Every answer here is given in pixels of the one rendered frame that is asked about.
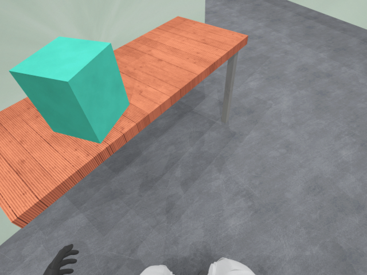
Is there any carton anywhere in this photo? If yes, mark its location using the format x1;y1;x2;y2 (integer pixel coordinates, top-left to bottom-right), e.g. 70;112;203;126
9;37;130;144

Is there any robot left hand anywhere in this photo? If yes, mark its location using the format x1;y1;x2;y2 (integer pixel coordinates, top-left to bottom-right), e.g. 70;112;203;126
43;244;79;275

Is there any robot right thigh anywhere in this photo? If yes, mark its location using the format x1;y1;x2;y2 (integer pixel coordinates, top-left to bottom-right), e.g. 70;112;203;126
208;259;256;275

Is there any table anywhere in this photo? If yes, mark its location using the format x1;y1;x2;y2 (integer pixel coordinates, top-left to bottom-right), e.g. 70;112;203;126
0;16;248;228

